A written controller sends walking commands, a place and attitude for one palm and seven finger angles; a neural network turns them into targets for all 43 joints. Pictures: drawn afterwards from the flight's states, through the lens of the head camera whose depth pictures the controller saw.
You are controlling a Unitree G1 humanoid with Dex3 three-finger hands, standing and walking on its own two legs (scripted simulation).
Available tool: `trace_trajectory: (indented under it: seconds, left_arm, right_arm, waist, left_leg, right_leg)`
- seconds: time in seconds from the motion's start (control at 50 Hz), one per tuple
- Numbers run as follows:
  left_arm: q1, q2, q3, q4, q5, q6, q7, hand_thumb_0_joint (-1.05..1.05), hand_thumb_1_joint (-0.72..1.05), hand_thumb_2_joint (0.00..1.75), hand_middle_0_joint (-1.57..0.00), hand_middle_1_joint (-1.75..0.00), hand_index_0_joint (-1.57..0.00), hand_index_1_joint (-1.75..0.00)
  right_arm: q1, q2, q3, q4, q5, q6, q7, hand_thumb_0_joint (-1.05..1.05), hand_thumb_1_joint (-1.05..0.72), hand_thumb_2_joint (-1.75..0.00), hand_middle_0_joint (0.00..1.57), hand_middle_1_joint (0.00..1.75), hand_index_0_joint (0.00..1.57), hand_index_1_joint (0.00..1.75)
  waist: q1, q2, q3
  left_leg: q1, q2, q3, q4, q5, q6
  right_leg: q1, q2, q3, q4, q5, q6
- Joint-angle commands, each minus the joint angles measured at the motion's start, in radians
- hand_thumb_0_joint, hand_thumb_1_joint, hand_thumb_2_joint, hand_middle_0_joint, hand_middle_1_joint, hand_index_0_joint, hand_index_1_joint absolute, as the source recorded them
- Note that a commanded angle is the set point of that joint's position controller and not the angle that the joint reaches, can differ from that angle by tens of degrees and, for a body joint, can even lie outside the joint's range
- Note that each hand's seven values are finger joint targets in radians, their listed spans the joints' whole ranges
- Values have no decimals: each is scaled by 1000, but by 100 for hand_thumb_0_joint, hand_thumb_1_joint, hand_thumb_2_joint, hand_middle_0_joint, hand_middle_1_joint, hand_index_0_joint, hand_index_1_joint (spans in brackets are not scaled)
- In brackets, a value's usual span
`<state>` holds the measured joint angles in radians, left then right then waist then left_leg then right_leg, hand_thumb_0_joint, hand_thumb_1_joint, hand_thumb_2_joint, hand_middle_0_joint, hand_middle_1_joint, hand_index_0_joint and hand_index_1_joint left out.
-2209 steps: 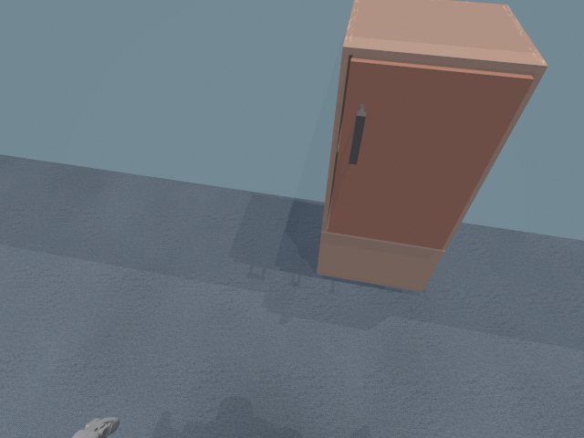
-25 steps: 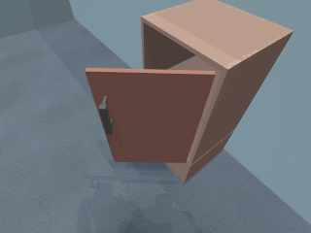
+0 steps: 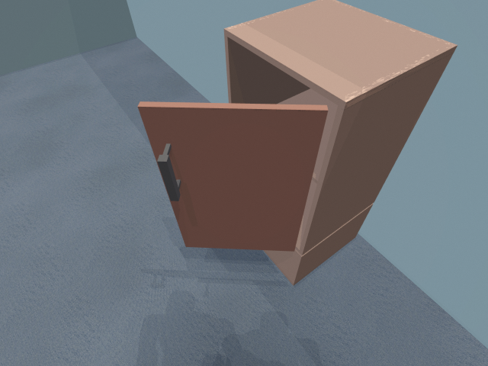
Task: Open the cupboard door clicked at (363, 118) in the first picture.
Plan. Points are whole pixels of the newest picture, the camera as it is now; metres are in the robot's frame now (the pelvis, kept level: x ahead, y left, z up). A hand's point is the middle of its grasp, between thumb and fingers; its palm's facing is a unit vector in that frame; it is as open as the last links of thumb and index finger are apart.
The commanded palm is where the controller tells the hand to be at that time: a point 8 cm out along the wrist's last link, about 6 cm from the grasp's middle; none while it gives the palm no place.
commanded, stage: come to a stop and stand still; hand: left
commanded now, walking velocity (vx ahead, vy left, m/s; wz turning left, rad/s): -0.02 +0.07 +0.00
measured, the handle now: (171, 173) +0.53 +0.23 -0.05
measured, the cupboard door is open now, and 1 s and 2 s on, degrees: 51 51 51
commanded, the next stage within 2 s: look again from close up in 0.86 s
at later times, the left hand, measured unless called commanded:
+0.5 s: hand out of the picture +0.01 +0.23 -0.19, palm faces +0.04 -0.99 -0.16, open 7.4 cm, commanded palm none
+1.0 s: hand out of the picture +0.01 +0.24 -0.19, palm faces +0.02 -0.99 -0.17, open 7.4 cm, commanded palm none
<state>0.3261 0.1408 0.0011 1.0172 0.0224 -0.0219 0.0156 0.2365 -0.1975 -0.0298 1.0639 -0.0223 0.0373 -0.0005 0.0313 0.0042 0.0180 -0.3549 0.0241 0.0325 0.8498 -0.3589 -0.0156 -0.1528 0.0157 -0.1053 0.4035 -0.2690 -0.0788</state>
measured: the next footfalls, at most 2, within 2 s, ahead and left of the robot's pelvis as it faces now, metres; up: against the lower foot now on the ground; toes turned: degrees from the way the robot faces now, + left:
left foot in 0.20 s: +0.04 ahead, +0.15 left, +0.00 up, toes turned +3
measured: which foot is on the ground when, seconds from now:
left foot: up 0.00-0.18, down 0.20-1.00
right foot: down 0.00-1.00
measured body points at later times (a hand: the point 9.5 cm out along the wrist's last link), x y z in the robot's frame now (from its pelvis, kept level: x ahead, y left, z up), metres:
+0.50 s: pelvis +0.02 +0.06 +0.00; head +0.03 +0.08 +0.45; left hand +0.01 +0.28 -0.17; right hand +0.05 -0.17 -0.15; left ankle +0.00 +0.15 -0.74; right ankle -0.03 -0.06 -0.74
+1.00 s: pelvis +0.02 +0.08 +0.00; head +0.04 +0.09 +0.44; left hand +0.01 +0.29 -0.17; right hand +0.00 -0.13 -0.16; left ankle +0.00 +0.15 -0.74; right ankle -0.03 -0.06 -0.74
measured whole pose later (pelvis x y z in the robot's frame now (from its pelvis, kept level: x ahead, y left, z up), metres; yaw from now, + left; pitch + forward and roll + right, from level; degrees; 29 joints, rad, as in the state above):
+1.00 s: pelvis +0.02 +0.08 +0.00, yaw +0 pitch +0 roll +0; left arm 0.28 0.14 -0.01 1.13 0.01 0.00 0.05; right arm 0.31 -0.12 0.02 1.14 -0.01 -0.02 -0.03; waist 0.00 -0.02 0.04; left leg -0.18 -0.04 0.09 0.44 -0.27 0.07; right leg -0.13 -0.07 -0.08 0.43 -0.30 0.04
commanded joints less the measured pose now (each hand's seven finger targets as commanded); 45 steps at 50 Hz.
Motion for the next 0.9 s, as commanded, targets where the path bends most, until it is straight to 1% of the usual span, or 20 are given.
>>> trace_trajectory:
  seconds: [0.0, 0.02, 0.06, 0.1, 0.12, 0.14, 0.16, 0.18, 0.2, 0.24, 0.26, 0.3, 0.32, 0.36, 0.4, 0.44, 0.5, 0.6, 0.76, 0.88]
  left_arm:
    - [95, 177, 44, -18, 6, -18, 18, 0, 90, 90, -20, -30, -20, -30]
    - [95, 176, 43, -13, 6, -16, 19, 0, 90, 90, -20, -30, -20, -30]
    - [89, 176, 40, -1, 5, -12, 19, 0, 90, 90, -20, -30, -20, -30]
    - [55, 168, 38, 2, 4, -8, 21, 0, 90, 90, -20, -30, -20, -30]
    - [40, 159, 35, 8, -2, -5, 19, 0, 90, 90, -20, -30, -20, -30]
    - [38, 141, 31, 11, -3, -1, 18, 0, 90, 90, -20, -30, -20, -30]
    - [54, 110, 26, 12, -5, 5, 17, 0, 90, 90, -20, -30, -20, -30]
    - [66, 88, 22, 15, -5, 8, 19, 0, 90, 90, -20, -30, -20, -30]
    - [77, 72, 20, 16, 4, 10, 21, 0, 90, 90, -20, -30, -20, -30]
    - [57, 89, 16, 47, -2, 10, 17, 0, 90, 90, -20, -30, -20, -30]
    - [61, 94, 14, 54, -4, 10, 16, 0, 90, 90, -20, -30, -20, -30]
    - [68, 97, 12, 70, -2, 6, 16, 0, 90, 90, -20, -30, -20, -30]
    - [67, 100, 10, 77, -5, 5, 16, 0, 90, 90, -20, -30, -20, -30]
    - [59, 103, 10, 80, -6, 5, 17, 0, 90, 90, -20, -30, -20, -30]
    - [48, 104, 10, 84, -4, 5, 18, 0, 90, 90, -20, -30, -20, -30]
    - [41, 104, 9, 85, -5, 7, 20, 0, 90, 90, -20, -30, -20, -30]
    - [27, 103, 10, 85, -5, 11, 21, 0, 90, 90, -20, -30, -20, -30]
    - [18, 100, 12, 87, -6, 16, 22, 0, 90, 90, -20, -30, -20, -30]
    - [15, 94, 12, 89, -10, 16, 25, 0, 90, 90, -20, -30, -20, -30]
    - [31, 80, 11, 98, -10, 16, 27, 0, 90, 90, -20, -30, -20, -30]
  right_arm:
    - [-40, -37, 1, -76, 11, -28, -8, 0, -90, -90, 20, 30, 20, 30]
    - [-45, -36, 4, -79, 11, -29, -8, 0, -90, -90, 20, 30, 20, 30]
    - [-38, -21, 9, -73, 15, -32, -11, 0, -90, -90, 20, 30, 20, 30]
    - [18, -6, 11, -50, 17, -36, -14, 0, -90, -90, 20, 30, 20, 30]
    - [43, -8, 16, -34, 15, -42, -15, 0, -90, -90, 20, 30, 20, 30]
    - [67, -23, 15, -24, 14, -51, -19, 0, -90, -90, 20, 30, 20, 30]
    - [77, -54, 12, -18, 11, -61, -24, 0, -90, -90, 20, 30, 20, 30]
    - [70, -78, 11, -19, 8, -61, -29, 0, -90, -90, 20, 30, 20, 30]
    - [60, -79, 7, -23, 6, -58, -31, 0, -90, -90, 20, 30, 20, 30]
    - [24, -60, 20, -11, 9, -63, -35, 0, -90, -90, 20, 30, 20, 30]
    - [21, -52, 24, -12, 11, -63, -37, 0, -90, -90, 20, 30, 20, 30]
    - [33, -43, 25, -2, 11, -68, -40, 0, -90, -90, 20, 30, 20, 30]
    - [41, -51, 29, 2, 11, -70, -42, 0, -90, -90, 20, 30, 20, 30]
    - [47, -53, 28, 8, 11, -73, -42, 0, -90, -90, 20, 30, 20, 30]
    - [50, -50, 28, 16, 12, -74, -43, 0, -90, -90, 20, 30, 20, 30]
    - [56, -58, 30, 22, 11, -75, -43, 0, -90, -90, 20, 30, 20, 30]
    - [66, -54, 32, 30, 11, -76, -44, 0, -90, -90, 20, 30, 20, 30]
    - [78, -52, 32, 42, 10, -76, -44, 0, -90, -90, 20, 30, 20, 30]
    - [111, -46, 31, 61, 11, -78, -45, 0, -90, -90, 20, 30, 20, 30]
    - [130, -30, 29, 74, 12, -78, -47, 0, -90, -90, 20, 30, 20, 30]
  waist:
    - [18, -127, 26]
    - [21, -115, 11]
    - [16, -132, -2]
    - [-16, -152, 1]
    - [-26, -114, -4]
    - [-34, -76, -4]
    - [-24, 24, -8]
    - [-11, 71, 2]
    - [-4, 53, 24]
    - [-2, 108, 42]
    - [-1, 92, 52]
    - [-5, 44, 43]
    - [-7, 52, 14]
    - [-9, 39, -10]
    - [-9, -1, 10]
    - [-10, 6, 1]
    - [-9, 2, 33]
    - [-9, 5, 40]
    - [-14, -1, 12]
    - [-18, -9, 23]
  left_leg:
    - [-122, 22, 4, -73, -38, -12]
    - [-86, 16, 3, -112, -36, -9]
    - [-8, 8, 15, -188, -21, -4]
    - [125, 4, 30, -331, 73, -1]
    - [205, 0, 31, -418, 149, 4]
    - [261, 30, 8, -466, 203, 15]
    - [274, 100, -66, -475, 317, 44]
    - [232, 160, -118, -479, 368, 83]
    - [188, 182, -114, -477, 359, 102]
    - [145, 137, -104, -503, 345, 91]
    - [139, 124, -95, -506, 338, 83]
    - [171, 108, -73, -483, 415, 73]
    - [196, 106, -72, -478, 450, 71]
    - [213, 104, -70, -478, 463, 71]
    - [205, 105, -74, -485, 470, 72]
    - [206, 102, -78, -492, 472, 72]
    - [187, 100, -83, -507, 466, 74]
    - [187, 96, -87, -522, 441, 75]
    - [211, 92, -86, -518, 467, 75]
    - [213, 89, -82, -519, 442, 75]
  right_leg:
    - [114, -312, 263, -127, 416, -109]
    - [106, -304, 258, -118, 447, -111]
    - [62, -289, 233, -105, 442, -104]
    - [-31, -248, 188, -85, 303, -68]
    - [-77, -212, 166, -61, 238, -36]
    - [-107, -174, 140, -17, 173, -2]
    - [-135, -125, 115, 17, 74, 31]
    - [-125, -97, 84, 11, -16, 53]
    - [-107, -91, 77, -2, -50, 60]
    - [-49, -107, 73, -13, 32, 66]
    - [-40, -110, 85, -21, 55, 64]
    - [-26, -122, 90, -25, 141, 59]
    - [-15, -128, 90, -23, 160, 60]
    - [1, -132, 84, -24, 167, 62]
    - [6, -131, 78, -24, 178, 64]
    - [14, -134, 78, -23, 168, 64]
    - [16, -133, 71, -22, 151, 65]
    - [15, -135, 71, -23, 128, 67]
    - [27, -136, 73, -17, 145, 66]
    - [19, -136, 70, -21, 138, 68]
